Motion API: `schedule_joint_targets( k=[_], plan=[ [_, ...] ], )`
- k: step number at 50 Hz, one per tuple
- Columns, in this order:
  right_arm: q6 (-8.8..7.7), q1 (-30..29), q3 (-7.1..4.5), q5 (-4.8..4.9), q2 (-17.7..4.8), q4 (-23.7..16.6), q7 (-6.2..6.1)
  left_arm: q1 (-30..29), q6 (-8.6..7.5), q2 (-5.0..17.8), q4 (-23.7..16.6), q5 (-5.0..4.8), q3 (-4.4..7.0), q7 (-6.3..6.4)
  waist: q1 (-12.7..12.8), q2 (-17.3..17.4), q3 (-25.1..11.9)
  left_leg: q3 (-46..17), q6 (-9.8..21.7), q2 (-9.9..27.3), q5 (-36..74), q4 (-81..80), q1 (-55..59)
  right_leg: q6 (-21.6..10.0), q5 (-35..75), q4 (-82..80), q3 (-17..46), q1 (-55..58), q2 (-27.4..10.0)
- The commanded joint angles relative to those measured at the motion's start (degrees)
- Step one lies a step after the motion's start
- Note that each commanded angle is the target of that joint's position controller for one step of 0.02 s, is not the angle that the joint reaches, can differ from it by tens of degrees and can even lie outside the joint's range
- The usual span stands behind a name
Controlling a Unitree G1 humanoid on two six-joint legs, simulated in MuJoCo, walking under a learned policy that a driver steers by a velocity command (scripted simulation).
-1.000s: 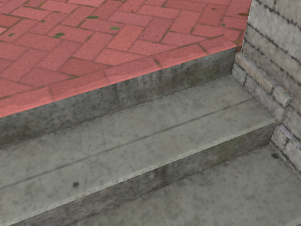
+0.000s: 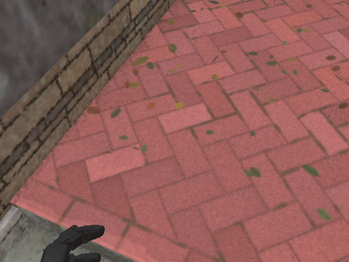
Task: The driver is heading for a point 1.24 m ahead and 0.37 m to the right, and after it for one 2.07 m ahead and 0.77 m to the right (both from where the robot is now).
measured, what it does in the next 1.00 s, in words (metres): climbs: right foot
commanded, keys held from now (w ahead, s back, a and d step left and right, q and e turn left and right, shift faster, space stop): shift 1.00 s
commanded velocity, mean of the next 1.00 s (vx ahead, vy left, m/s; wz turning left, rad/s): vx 0.01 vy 0.00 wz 0.07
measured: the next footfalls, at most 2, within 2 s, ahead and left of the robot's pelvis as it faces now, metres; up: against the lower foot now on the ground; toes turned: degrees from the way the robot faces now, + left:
right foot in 0.28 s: +0.10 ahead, -0.18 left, +0.00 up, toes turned +2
left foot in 1.86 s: +0.19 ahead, +0.08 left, +0.00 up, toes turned +7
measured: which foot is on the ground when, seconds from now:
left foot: down 0.00-1.00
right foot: up 0.00-0.26, down 0.28-1.00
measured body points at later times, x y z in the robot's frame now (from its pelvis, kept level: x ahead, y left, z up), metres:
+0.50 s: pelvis +0.06 -0.09 +0.04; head +0.06 -0.11 +0.49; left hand +0.16 +0.13 -0.07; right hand +0.16 -0.31 -0.10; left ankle +0.05 +0.04 -0.70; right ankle +0.06 -0.18 -0.70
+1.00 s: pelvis +0.06 -0.09 +0.05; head +0.06 -0.10 +0.50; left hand +0.08 +0.13 -0.10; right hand +0.09 -0.31 -0.10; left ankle +0.05 +0.04 -0.70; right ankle +0.06 -0.18 -0.70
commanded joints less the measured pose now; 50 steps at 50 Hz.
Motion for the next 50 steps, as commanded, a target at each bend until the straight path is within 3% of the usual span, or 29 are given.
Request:
schedule_joint_targets(
  k=[1, 3, 5, 7, 10, 11, 12, 13, 14, 15, 16, 17, 18, 20, 22, 24, 25, 26, 28, 34, 50],
  plan=[
    [-1.84, -0.09, -0.94, 0.05, -4.94, -5.14, -0.35, 7.15, 1.60, 5.47, 0.35, -1.10, 1.18, 1.12, 1.07, -2.27, -10.62, -22.41, 8.66, 16.13, 22.15, -19.23, 13.49, 0.31, -0.15, -10.18, -0.37, 2.35, -1.85],
    [-1.72, 0.17, -0.89, -0.51, -5.31, -5.76, -0.23, 6.54, 2.16, 4.27, 0.87, -1.20, 1.04, 0.96, 0.67, 1.21, -11.15, -19.59, 8.17, 15.93, 23.08, -19.80, 13.99, 0.23, 2.26, -14.31, -1.92, 5.00, -1.08],
    [-1.07, -0.76, -0.32, -0.94, -4.45, -7.12, -0.53, 5.81, 3.00, 2.99, 1.09, -1.23, 0.85, 0.60, 0.62, 4.23, -10.12, -17.25, 7.19, 14.58, 13.63, -21.61, 12.57, 0.37, 2.94, -20.57, -2.77, 7.96, -0.75],
    [-0.42, -1.33, -0.51, -0.84, -4.83, -7.25, -0.21, 5.49, 2.88, 2.21, 1.24, -0.55, 0.62, -0.34, 0.08, 7.56, -8.87, -16.21, 6.29, 13.96, 5.28, -24.09, 10.47, -0.14, 1.83, -29.45, -3.58, 13.62, -0.58],
    [0.56, -0.77, -0.69, -0.35, -5.28, -6.71, 0.77, 6.25, 2.78, 2.26, 1.44, -2.07, 0.71, -0.62, -0.36, 12.39, -7.02, -15.66, 5.65, 14.11, 1.98, -25.54, 9.56, -0.77, -3.78, -45.71, -4.70, 23.70, -0.01],
    [0.52, 0.96, -0.80, -0.02, -5.13, -6.05, 0.93, 8.47, 2.73, 3.00, 2.28, -1.92, 1.24, -0.29, 0.06, 12.76, -6.92, -17.08, 5.30, 14.85, 4.47, -24.82, 10.00, -1.09, -4.28, -51.04, -4.64, 26.98, 0.45],
    [0.81, 1.42, -0.95, 0.54, -5.38, -5.42, 1.12, 10.72, 2.42, 2.93, 3.59, -2.18, 1.19, -0.14, 0.92, 10.36, -6.44, -16.88, 4.26, 14.94, 5.23, -23.28, 10.89, -1.55, -1.36, -60.29, -5.28, 30.11, 1.03],
    [1.05, 3.14, -1.14, 0.80, -5.23, -4.27, 1.17, 11.74, 1.86, 2.74, 4.45, -1.43, 1.29, 0.22, 1.17, 7.52, -4.26, -15.83, 2.32, 13.42, 5.35, -20.22, 11.74, -1.86, -1.00, -69.82, -5.87, 31.23, 2.11],
    [1.30, 5.68, -0.86, 0.59, -3.13, -3.81, 1.40, 11.35, 0.97, 3.84, 4.15, -0.06, 1.36, 0.36, -0.23, 2.35, -3.38, -15.17, -1.10, 10.72, 0.78, -15.40, 9.76, -2.11, -0.71, -73.78, 0.74, 32.87, -1.19],
    [0.85, 11.99, 0.01, 0.01, 1.42, -3.16, 1.49, 12.14, 0.08, 6.12, 4.22, -0.13, 1.46, -0.16, -2.77, -9.87, -5.63, -9.47, -4.67, 5.87, -13.20, -6.64, 5.97, -2.95, 13.80, -77.68, 13.85, 36.77, -13.33],
    [1.11, 8.40, -0.13, 0.47, 0.24, -3.45, 1.47, 7.72, -0.30, 4.98, 2.64, -0.20, 1.18, -0.17, -1.33, -17.57, -3.96, -2.54, -7.11, 5.12, -14.67, -5.80, 7.81, -8.57, 15.22, -82.02, 17.14, 27.44, -16.42],
    [1.43, 7.01, -0.36, 0.00, -1.07, -1.94, 1.37, 5.35, -0.93, 3.47, 2.42, 0.15, 0.73, -0.68, -0.98, -13.65, -4.03, -1.68, -8.14, 6.22, -11.29, -1.11, 13.07, -10.32, 15.07, -81.27, 15.38, 23.56, -14.54],
    [1.42, 5.95, -0.66, 0.12, -1.21, -1.26, 1.49, 5.53, -1.31, 2.94, 3.39, -0.27, 0.64, -0.94, -0.90, -10.11, -4.17, -1.80, -8.28, 6.59, -9.27, -0.25, 14.79, -10.18, 17.47, -79.77, 12.82, 22.86, -12.76],
    [1.21, 4.70, -0.21, 0.90, 0.38, -0.23, 1.60, 6.42, -1.68, 3.04, 4.91, -0.65, 0.35, -0.33, -0.83, -9.89, -4.00, -1.73, -8.59, 8.21, -7.02, -6.12, 15.57, -8.85, 24.79, -77.24, 7.74, 27.24, -9.88],
    [0.99, 3.59, 0.26, 0.64, 0.57, 0.77, 1.54, 9.27, -1.94, 4.37, 6.68, -1.28, 0.84, 0.04, -0.07, -7.05, -5.45, -1.67, -8.03, 8.32, 1.08, -14.64, 17.61, -6.64, 27.37, -74.56, 5.73, 32.09, -7.99],
    [0.74, 4.04, 0.27, 0.74, -1.00, 1.30, 1.57, 11.69, -1.65, 4.49, 8.15, -1.78, 1.12, 0.03, 0.77, -7.20, -8.11, -3.34, -8.04, 9.92, 4.03, -17.94, 19.54, -5.77, 21.58, -74.64, 6.63, 35.23, -6.63],
    [0.54, 4.33, 0.16, 0.54, -2.21, 1.69, 1.47, 13.62, -1.72, 4.29, 8.61, -1.82, 1.26, -0.19, 2.00, -5.04, -8.14, -4.06, -8.02, 11.05, 6.43, -17.62, 21.10, -5.39, 20.92, -74.98, 6.57, 34.71, -5.87],
    [0.42, 5.13, 0.19, 0.94, -1.78, 2.76, 1.46, 14.63, -1.65, 3.56, 9.98, -2.03, 1.03, -0.31, 1.97, -2.16, -7.21, -4.46, -7.54, 11.15, 5.57, -18.15, 19.05, -4.92, 19.64, -76.35, 4.89, 35.47, -4.52],
    [0.33, 7.08, 0.69, 0.86, 0.05, 3.30, 1.43, 14.26, -1.35, 4.13, 12.40, -1.29, 1.31, -0.08, 0.41, -0.70, -4.88, -4.32, -6.82, 11.40, 4.69, -19.60, 17.93, -4.66, 15.31, -76.95, 3.97, 35.49, -4.41],
    [0.15, 8.94, 0.81, 0.52, -0.24, 5.13, 0.61, 13.70, -0.67, 3.24, 16.80, -1.24, 1.25, -0.34, 0.72, 0.60, -1.76, -4.61, -6.43, 12.33, 4.77, -22.28, 17.80, -4.46, 7.14, -79.75, 3.50, 35.07, -3.15],
    [-0.11, 13.59, 1.52, 0.55, -0.24, 11.38, -0.34, 16.33, 0.01, 2.07, 26.36, -1.66, -0.40, 0.07, 1.64, 0.08, 0.20, -4.34, -5.73, 13.42, 5.38, -25.53, 17.61, -5.09, 9.66, -79.86, 3.07, 38.55, -2.84]
  ],
)
Velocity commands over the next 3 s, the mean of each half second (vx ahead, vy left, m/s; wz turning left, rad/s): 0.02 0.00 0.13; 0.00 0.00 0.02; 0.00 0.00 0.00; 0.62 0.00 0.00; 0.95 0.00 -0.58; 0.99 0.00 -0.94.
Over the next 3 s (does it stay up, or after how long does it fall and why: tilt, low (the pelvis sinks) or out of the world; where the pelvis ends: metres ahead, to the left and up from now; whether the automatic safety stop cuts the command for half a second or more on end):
stays up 1.07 -0.14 0.16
